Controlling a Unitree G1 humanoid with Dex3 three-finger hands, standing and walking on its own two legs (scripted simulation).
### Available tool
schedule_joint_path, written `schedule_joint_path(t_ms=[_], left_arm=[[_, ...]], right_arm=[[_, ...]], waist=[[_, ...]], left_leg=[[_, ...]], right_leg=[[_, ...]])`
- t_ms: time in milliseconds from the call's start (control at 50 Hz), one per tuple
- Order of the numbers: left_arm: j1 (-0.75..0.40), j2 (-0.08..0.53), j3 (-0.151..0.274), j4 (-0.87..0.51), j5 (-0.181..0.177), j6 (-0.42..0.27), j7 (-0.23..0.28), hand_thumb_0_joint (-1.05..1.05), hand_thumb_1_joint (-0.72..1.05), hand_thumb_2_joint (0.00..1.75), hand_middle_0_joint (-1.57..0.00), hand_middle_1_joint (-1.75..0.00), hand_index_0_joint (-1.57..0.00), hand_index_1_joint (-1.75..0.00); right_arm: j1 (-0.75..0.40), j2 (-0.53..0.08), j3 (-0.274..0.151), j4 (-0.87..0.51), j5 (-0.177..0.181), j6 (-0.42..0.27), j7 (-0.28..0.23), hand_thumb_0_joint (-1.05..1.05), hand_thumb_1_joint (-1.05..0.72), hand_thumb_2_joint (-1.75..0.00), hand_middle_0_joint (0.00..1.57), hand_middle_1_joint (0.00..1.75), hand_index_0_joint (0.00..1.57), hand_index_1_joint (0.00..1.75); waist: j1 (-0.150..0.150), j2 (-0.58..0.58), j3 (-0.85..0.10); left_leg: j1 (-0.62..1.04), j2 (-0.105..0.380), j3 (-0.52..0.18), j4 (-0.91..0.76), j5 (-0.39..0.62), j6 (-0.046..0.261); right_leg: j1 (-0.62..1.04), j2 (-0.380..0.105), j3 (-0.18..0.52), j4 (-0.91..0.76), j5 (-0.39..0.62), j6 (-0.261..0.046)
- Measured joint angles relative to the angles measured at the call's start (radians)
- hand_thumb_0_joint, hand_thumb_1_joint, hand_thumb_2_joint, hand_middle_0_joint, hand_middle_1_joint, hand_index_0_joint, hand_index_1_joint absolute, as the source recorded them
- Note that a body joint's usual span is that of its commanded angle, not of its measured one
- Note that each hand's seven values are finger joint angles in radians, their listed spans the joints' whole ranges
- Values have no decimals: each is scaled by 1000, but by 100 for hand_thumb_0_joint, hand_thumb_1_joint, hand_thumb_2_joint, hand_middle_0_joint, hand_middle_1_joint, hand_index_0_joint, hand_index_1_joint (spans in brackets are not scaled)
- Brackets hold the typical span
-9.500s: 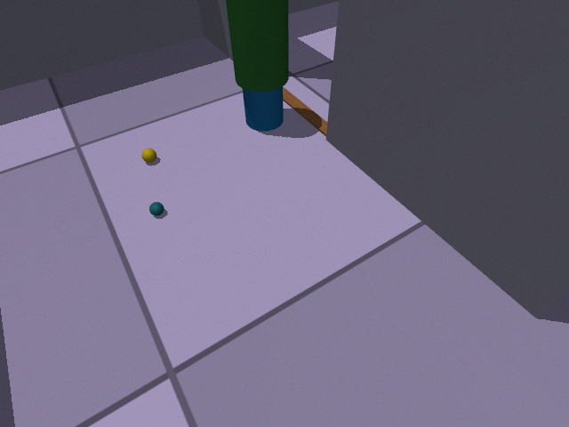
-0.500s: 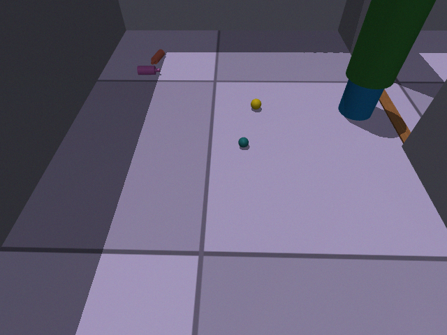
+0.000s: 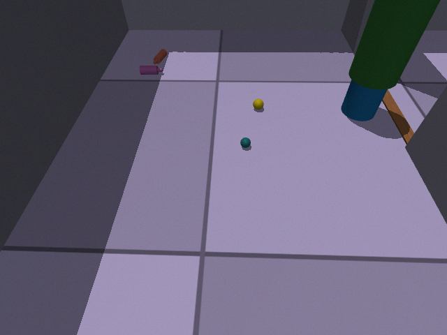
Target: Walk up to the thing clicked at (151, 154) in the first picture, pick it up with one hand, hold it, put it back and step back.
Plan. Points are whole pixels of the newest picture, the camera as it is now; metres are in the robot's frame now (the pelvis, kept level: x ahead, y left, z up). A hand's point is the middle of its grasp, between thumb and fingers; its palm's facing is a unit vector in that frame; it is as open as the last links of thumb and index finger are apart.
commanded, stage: stand
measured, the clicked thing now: (258, 104) +1.71 -0.18 -0.75
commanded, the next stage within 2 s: walk up in 0.84 s
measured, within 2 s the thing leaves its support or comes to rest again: neither
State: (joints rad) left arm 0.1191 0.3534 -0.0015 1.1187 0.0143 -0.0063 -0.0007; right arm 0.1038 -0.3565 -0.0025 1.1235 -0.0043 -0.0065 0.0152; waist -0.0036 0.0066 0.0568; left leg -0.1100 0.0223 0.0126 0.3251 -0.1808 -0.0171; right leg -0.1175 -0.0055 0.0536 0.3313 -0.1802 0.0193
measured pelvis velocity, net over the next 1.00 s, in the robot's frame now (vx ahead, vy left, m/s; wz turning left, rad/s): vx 0.02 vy -0.01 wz -0.08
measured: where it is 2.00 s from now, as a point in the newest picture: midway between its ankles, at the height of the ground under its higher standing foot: outside the picture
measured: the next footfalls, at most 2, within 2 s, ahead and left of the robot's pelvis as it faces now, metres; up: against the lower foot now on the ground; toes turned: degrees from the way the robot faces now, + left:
right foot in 1.10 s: +0.12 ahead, -0.15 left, +0.00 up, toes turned -8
left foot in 1.52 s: +0.29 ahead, +0.12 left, +0.00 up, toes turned -17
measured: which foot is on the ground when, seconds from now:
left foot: down 0.00-1.00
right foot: down 0.00-0.92, up 0.94-1.00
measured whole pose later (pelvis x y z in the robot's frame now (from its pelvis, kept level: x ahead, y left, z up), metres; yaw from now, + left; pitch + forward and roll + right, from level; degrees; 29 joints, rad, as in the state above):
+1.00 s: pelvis +0.02 -0.01 -0.01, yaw -4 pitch -2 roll +1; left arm 0.24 0.38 0.05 1.05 0.03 0.00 -0.03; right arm 0.18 -0.37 -0.06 1.00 -0.03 -0.04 0.04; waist -0.01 0.00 0.05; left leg -0.10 0.04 0.08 0.41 -0.27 0.02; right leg -0.28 -0.01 0.03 0.71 -0.43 -0.02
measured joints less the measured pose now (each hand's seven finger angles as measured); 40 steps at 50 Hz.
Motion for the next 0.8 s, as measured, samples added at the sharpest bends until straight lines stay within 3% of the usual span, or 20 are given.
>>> schedule_joint_path(t_ms=[800], left_arm=[[7, 1, 0, -8, -1, 1, 1, 1, 91, 90, -21, -30, -20, -30]], right_arm=[[9, 3, -1, -6, 0, -1, -1, 0, -90, -90, 21, 30, 21, 30]], waist=[[0, -2, -1]], left_leg=[[5, -6, 0, -1, -3, 4]], right_leg=[[6, -6, -1, 0, -4, 4]])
